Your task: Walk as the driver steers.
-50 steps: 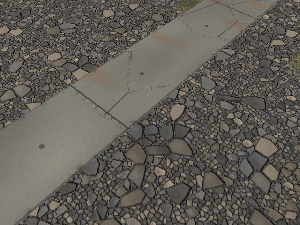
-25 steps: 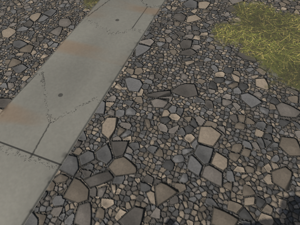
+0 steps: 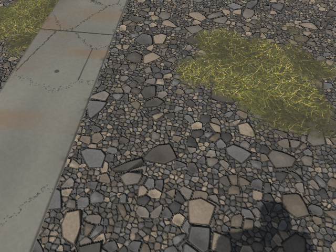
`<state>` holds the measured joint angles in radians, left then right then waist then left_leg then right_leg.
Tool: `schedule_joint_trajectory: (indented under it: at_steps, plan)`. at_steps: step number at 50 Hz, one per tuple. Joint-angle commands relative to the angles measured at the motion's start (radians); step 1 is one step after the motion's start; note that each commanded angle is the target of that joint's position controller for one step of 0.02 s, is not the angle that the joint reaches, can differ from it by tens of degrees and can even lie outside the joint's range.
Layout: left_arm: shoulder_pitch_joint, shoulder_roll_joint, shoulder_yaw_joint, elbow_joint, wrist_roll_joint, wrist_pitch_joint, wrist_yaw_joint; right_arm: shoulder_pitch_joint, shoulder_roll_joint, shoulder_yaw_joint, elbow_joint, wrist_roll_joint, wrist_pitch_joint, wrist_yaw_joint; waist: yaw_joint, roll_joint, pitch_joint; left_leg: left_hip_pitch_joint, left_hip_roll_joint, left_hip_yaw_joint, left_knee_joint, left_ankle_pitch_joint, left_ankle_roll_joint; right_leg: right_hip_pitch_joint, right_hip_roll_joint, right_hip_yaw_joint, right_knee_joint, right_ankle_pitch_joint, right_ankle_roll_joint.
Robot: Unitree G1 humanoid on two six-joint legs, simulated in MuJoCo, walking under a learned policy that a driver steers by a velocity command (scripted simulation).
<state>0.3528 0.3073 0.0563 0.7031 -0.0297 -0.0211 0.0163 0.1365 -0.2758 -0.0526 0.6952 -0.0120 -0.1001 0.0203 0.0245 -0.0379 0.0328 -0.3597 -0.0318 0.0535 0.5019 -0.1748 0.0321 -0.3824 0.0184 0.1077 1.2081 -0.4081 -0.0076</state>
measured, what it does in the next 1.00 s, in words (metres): walks ahead: right foot, then left foot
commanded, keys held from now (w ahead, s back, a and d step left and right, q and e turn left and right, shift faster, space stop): w+e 0.18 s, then w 0.34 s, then w+q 0.12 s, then q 0.36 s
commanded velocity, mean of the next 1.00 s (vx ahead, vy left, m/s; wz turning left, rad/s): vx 0.41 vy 0.00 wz -0.08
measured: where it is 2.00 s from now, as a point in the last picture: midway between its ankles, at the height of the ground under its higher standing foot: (205, 211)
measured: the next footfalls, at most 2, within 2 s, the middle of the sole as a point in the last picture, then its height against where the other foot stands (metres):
right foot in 0.40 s outside the picture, level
left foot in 0.88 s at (175, 201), level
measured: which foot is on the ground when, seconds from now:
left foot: down 0.00-0.40, up 0.42-0.86, down 0.88-1.00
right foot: up 0.00-0.38, down 0.40-0.88, up 0.90-1.00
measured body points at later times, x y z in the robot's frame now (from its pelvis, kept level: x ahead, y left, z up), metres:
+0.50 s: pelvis +0.28 -0.07 +0.00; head +0.32 -0.09 +0.44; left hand +0.51 +0.14 -0.09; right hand +0.26 -0.36 -0.13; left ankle +0.15 +0.10 -0.63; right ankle +0.32 -0.17 -0.73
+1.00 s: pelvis +0.52 -0.07 -0.01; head +0.57 -0.05 +0.44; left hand +0.65 +0.21 -0.13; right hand +0.68 -0.34 -0.10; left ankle +0.63 +0.00 -0.73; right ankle +0.40 -0.20 -0.63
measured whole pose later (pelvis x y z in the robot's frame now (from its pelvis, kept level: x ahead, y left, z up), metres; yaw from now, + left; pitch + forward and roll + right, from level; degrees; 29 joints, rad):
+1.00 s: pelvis +0.52 -0.07 -0.01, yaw -1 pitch +3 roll -1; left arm 0.18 0.31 0.05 0.73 0.00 -0.03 0.02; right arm 0.14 -0.31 -0.06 0.67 0.00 -0.03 0.04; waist -0.01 -0.01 0.07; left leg -0.50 -0.07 -0.02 0.55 -0.10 0.08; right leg -0.42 0.03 0.05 1.23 -0.52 0.04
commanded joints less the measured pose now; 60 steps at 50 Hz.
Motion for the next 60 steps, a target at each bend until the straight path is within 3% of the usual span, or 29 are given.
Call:
schedule_joint_trajectory:
  at_steps: [1, 5, 10, 15, 17, 19, 20, 21, 22, 23, 24, 25, 27, 29, 34, 37, 40, 42, 43, 44, 45, 46, 47, 48, 49, 51, 53, 56, 60]
  plan:
    - [-0.039, 0.101, 0.035, -0.103, -0.002, -0.010, -0.006, 0.077, -0.096, -0.030, -0.020, -0.005, -0.008, -0.011, -0.043, 0.142, -0.048, 0.259, 0.287, -0.312, -0.289, 0.013, 0.148, -0.260, -0.124, 0.025, 0.009, 0.089, 0.003]
    - [-0.096, 0.047, 0.021, -0.128, 0.007, 0.005, -0.010, 0.089, -0.132, -0.045, 0.023, 0.009, -0.023, -0.012, -0.035, 0.112, -0.004, 0.240, 0.304, -0.175, -0.349, 0.153, 0.177, -0.326, -0.146, 0.006, -0.106, 0.155, 0.014]
    - [-0.224, 0.022, 0.008, -0.147, 0.008, -0.016, -0.038, 0.107, -0.164, -0.049, 0.054, 0.011, -0.008, -0.017, -0.079, 0.087, 0.022, 0.277, 0.260, 0.008, -0.354, 0.258, 0.140, -0.293, -0.130, -0.054, -0.385, 0.408, 0.006]
    - [-0.364, 0.013, -0.002, -0.200, 0.005, -0.030, -0.065, 0.207, -0.208, -0.054, 0.110, 0.039, 0.020, -0.012, -0.113, 0.081, 0.070, 0.396, 0.308, 0.041, -0.332, 0.338, 0.134, -0.259, -0.079, -0.118, -0.584, 0.354, -0.038]
    - [-0.341, 0.045, 0.014, -0.206, 0.013, -0.032, -0.070, 0.210, -0.234, -0.059, 0.121, 0.048, 0.033, -0.016, -0.070, 0.114, 0.033, 0.453, 0.323, 0.060, -0.238, 0.618, 0.119, -0.176, -0.031, -0.155, -0.625, 0.260, -0.074]
    - [-0.110, 0.119, 0.058, -0.146, 0.018, -0.027, -0.061, 0.193, -0.237, -0.052, 0.124, 0.048, 0.047, -0.026, 0.074, 0.122, -0.112, 0.395, 0.283, 0.122, 0.056, 0.837, 0.076, 0.174, 0.039, -0.191, -0.711, 0.311, -0.129]
    - [0.056, 0.184, 0.084, -0.106, 0.018, -0.017, -0.044, 0.194, -0.196, -0.032, 0.106, 0.029, 0.041, -0.032, 0.145, 0.073, -0.219, 0.173, 0.248, 0.130, 0.315, 0.596, 0.038, 0.485, -0.054, -0.054, -0.671, 0.362, -0.169]
    - [0.075, 0.296, 0.098, -0.097, 0.018, -0.018, -0.035, 0.305, -0.058, 0.015, 0.059, 0.002, 0.022, -0.019, 0.042, -0.190, -0.348, -0.244, 0.069, 0.095, 0.700, -0.267, -0.029, 0.816, -0.344, 0.483, -0.724, 0.223, -0.341]
    - [0.100, 0.209, 0.074, -0.114, 0.017, -0.027, -0.037, 0.241, -0.139, 0.000, 0.076, 0.032, -0.004, -0.010, 0.104, -0.109, -0.458, -0.333, 0.040, -0.111, 0.845, -0.414, -0.028, 0.830, -0.410, 0.678, -0.847, 0.185, -0.382]
    - [0.054, 0.165, 0.057, -0.099, 0.024, -0.037, -0.042, 0.136, -0.185, -0.016, 0.036, 0.067, -0.015, -0.004, 0.109, -0.084, -0.297, -0.415, 0.087, -0.122, 0.863, -0.347, -0.018, 0.726, -0.365, 0.494, -0.862, 0.273, -0.332]
    - [-0.002, 0.140, 0.049, -0.092, 0.019, -0.043, -0.043, 0.099, -0.166, -0.009, 0.024, 0.062, -0.022, -0.007, 0.071, -0.042, -0.199, -0.406, 0.131, -0.112, 0.793, -0.264, -0.009, 0.587, -0.315, 0.355, -0.868, 0.369, -0.295]
    - [-0.057, 0.108, 0.039, -0.090, 0.021, -0.047, -0.044, 0.084, -0.160, -0.011, 0.029, 0.040, -0.021, -0.011, 0.036, -0.011, -0.136, -0.369, 0.159, -0.106, 0.723, -0.210, -0.014, 0.461, -0.278, 0.268, -0.892, 0.448, -0.273]
    - [-0.110, 0.071, 0.028, -0.095, 0.036, -0.057, -0.044, 0.138, -0.144, -0.013, 0.050, 0.036, 0.003, -0.006, -0.025, -0.028, -0.108, -0.260, 0.185, -0.117, 0.667, -0.143, -0.027, 0.320, -0.250, 0.186, -0.964, 0.486, -0.268]
    - [-0.122, 0.083, 0.033, -0.073, 0.031, -0.075, -0.041, 0.161, -0.107, -0.006, 0.064, 0.035, 0.028, -0.004, -0.048, -0.015, -0.076, -0.242, 0.191, -0.111, 0.616, -0.107, -0.049, 0.246, -0.254, 0.114, -1.025, 0.508, -0.275]
    - [-0.126, 0.102, 0.036, -0.023, 0.046, -0.087, -0.022, 0.032, -0.077, 0.005, 0.030, 0.027, 0.037, 0.000, -0.017, -0.008, 0.021, -0.249, 0.154, -0.108, 0.316, 0.186, -0.065, 0.186, -0.190, -0.115, -1.067, 0.585, -0.206]
    - [-0.090, 0.124, 0.040, 0.007, 0.043, -0.081, -0.012, -0.047, -0.061, 0.010, -0.003, 0.020, 0.025, 0.017, 0.022, -0.009, 0.010, -0.167, 0.107, -0.060, 0.160, 0.325, -0.052, 0.215, -0.196, -0.181, -1.031, 0.688, -0.173]
    - [-0.102, 0.146, 0.049, 0.024, 0.024, -0.057, 0.002, -0.054, -0.098, -0.007, -0.036, 0.019, 0.029, 0.038, 0.009, -0.035, -0.009, -0.189, 0.088, -0.057, 0.102, 0.237, -0.019, 0.334, -0.240, -0.186, -0.929, 0.750, -0.141]
    - [-0.125, 0.160, 0.057, 0.021, 0.012, -0.036, 0.018, 0.010, -0.134, -0.027, -0.038, 0.009, 0.033, 0.048, -0.033, -0.050, -0.051, -0.126, 0.047, -0.021, 0.080, 0.131, 0.012, 0.380, -0.246, -0.191, -0.789, 0.884, -0.109]
    - [-0.140, 0.155, 0.056, 0.016, 0.010, -0.024, 0.026, 0.111, -0.160, -0.045, -0.016, 0.008, 0.034, 0.048, -0.086, -0.032, -0.100, -0.006, 0.009, 0.001, 0.031, 0.149, 0.033, 0.362, -0.215, -0.215, -0.637, 0.917, -0.081]
    - [-0.104, 0.135, 0.049, 0.009, 0.022, -0.020, 0.031, 0.195, -0.219, -0.070, -0.002, 0.007, 0.035, 0.034, -0.115, 0.054, -0.164, 0.158, 0.020, -0.054, -0.013, 0.405, 0.066, 0.285, -0.139, -0.246, -0.410, 0.778, -0.026]
    - [0.010, 0.046, 0.021, -0.019, 0.070, -0.026, 0.024, 0.206, -0.314, -0.084, -0.023, 0.001, 0.041, 0.015, -0.041, 0.305, -0.274, 0.475, 0.266, -0.392, 0.069, 0.863, 0.213, -0.045, 0.001, -0.243, -0.039, 0.031, 0.051]
    - [0.064, 0.045, 0.003, -0.017, 0.058, -0.037, 0.005, 0.201, -0.299, -0.070, -0.063, -0.007, 0.040, 0.017, -0.041, 0.319, -0.472, 0.643, 0.418, -0.758, -0.033, 0.814, 0.391, -0.223, 0.102, -0.047, 0.197, -0.320, 0.075]
    - [-0.003, 0.130, 0.022, -0.009, 0.025, -0.036, -0.007, 0.158, -0.240, -0.063, -0.089, 0.000, 0.049, 0.019, -0.085, 0.164, -0.459, 0.587, 0.369, -0.667, -0.072, 0.605, 0.352, -0.251, 0.034, 0.035, 0.236, -0.242, 0.056]
    - [-0.087, 0.130, 0.022, -0.033, 0.015, -0.029, -0.004, 0.108, -0.200, -0.053, -0.093, 0.015, 0.056, 0.014, -0.076, 0.101, -0.336, 0.469, 0.319, -0.571, -0.095, 0.431, 0.303, -0.295, 0.002, 0.011, 0.184, -0.155, 0.047]
    - [-0.125, 0.119, 0.022, -0.033, 0.026, -0.018, 0.008, 0.073, -0.170, -0.044, -0.095, 0.027, 0.066, 0.007, -0.057, 0.039, -0.232, 0.334, 0.279, -0.505, -0.127, 0.326, 0.261, -0.297, -0.032, -0.001, 0.111, -0.099, 0.049]
    - [-0.129, 0.121, 0.028, -0.042, 0.034, 0.008, 0.021, 0.029, -0.163, -0.041, -0.111, 0.012, 0.082, -0.006, -0.011, 0.097, -0.157, 0.128, 0.219, -0.455, -0.183, 0.226, 0.226, -0.186, -0.049, -0.004, -0.018, -0.035, 0.050]
    - [-0.094, 0.089, 0.021, -0.024, 0.039, 0.012, 0.027, 0.013, -0.173, -0.047, -0.119, -0.001, 0.086, -0.015, 0.003, 0.131, -0.161, 0.072, 0.196, -0.403, -0.187, 0.288, 0.222, -0.133, -0.035, -0.027, -0.120, -0.015, 0.065]
    - [-0.101, 0.072, 0.013, -0.012, 0.041, 0.016, 0.035, 0.026, -0.180, -0.050, -0.114, 0.004, 0.093, -0.033, -0.012, 0.128, -0.206, 0.073, 0.194, -0.372, -0.167, 0.295, 0.218, -0.102, -0.042, -0.028, -0.226, 0.049, 0.089]
    - [-0.146, 0.066, 0.011, -0.021, 0.033, 0.025, 0.032, 0.005, -0.163, -0.041, -0.114, 0.002, 0.113, -0.040, -0.035, 0.168, -0.169, 0.017, 0.169, -0.380, -0.194, -0.009, 0.192, -0.047, -0.050, -0.035, -0.350, 0.110, 0.092]
Velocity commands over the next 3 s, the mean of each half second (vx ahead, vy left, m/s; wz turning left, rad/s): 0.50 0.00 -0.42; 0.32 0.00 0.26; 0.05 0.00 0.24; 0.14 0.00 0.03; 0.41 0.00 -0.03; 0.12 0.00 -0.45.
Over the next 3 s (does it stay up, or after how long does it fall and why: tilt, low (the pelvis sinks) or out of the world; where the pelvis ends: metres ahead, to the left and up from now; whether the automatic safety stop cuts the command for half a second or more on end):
stays up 1.05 -0.08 0.01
